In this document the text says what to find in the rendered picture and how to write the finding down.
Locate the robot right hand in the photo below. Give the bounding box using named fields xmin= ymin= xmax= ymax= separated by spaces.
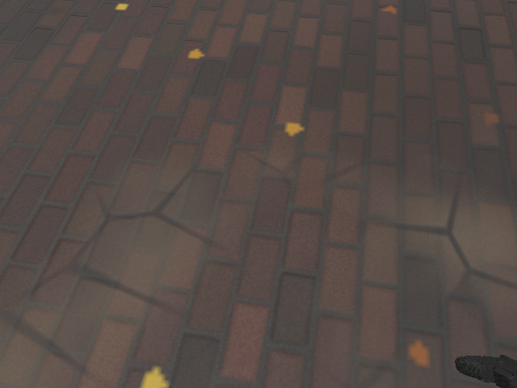
xmin=455 ymin=355 xmax=517 ymax=388

